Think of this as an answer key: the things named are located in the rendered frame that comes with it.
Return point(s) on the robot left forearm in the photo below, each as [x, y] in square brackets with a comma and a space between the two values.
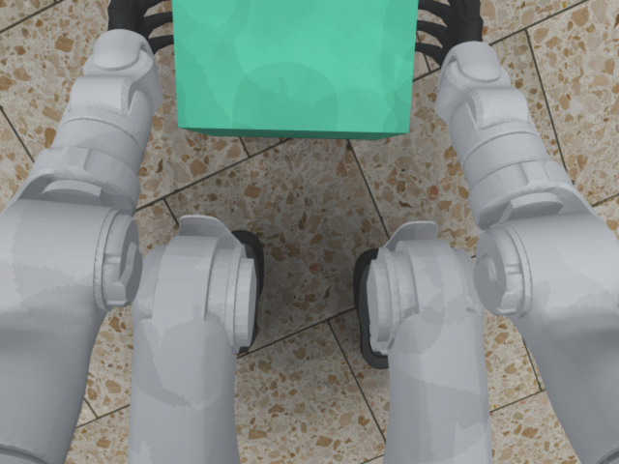
[102, 137]

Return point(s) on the carton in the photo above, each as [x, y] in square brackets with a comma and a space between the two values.
[331, 69]

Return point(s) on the robot right forearm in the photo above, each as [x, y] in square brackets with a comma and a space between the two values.
[498, 146]

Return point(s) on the robot left hand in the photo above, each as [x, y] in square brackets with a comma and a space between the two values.
[129, 15]

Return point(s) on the robot right upper arm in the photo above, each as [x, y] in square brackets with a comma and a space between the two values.
[557, 278]

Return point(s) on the robot left upper arm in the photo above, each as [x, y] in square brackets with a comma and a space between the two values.
[63, 266]

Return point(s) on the left robot thigh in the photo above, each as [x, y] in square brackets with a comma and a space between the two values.
[183, 377]

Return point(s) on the robot right shin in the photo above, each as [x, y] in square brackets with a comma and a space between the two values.
[423, 230]

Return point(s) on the robot right hand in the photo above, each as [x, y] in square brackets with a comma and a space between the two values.
[463, 21]

